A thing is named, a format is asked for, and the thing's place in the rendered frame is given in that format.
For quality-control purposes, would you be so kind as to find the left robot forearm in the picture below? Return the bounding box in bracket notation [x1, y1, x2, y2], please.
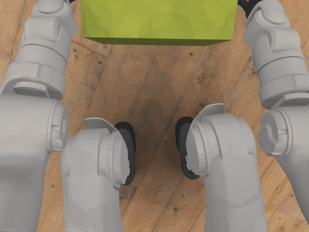
[0, 0, 78, 101]

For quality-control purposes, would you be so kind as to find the robot left upper arm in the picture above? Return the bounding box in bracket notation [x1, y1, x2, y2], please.
[0, 93, 69, 232]

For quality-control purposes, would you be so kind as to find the carton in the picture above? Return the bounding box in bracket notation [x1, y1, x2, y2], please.
[80, 0, 238, 46]

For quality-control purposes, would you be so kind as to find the robot left thigh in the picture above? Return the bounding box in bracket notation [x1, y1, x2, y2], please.
[62, 128, 127, 232]

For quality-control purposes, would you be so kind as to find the right robot hand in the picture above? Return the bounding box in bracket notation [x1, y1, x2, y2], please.
[238, 0, 262, 18]

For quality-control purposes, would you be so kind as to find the robot right thigh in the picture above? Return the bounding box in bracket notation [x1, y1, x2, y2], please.
[187, 113, 267, 232]

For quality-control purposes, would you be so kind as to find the right robot forearm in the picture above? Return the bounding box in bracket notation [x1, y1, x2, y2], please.
[243, 0, 309, 110]

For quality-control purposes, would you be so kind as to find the robot thigh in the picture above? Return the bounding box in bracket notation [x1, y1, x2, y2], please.
[62, 128, 127, 232]
[187, 113, 267, 232]

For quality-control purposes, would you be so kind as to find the robot right upper arm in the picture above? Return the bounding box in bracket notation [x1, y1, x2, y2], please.
[257, 105, 309, 225]

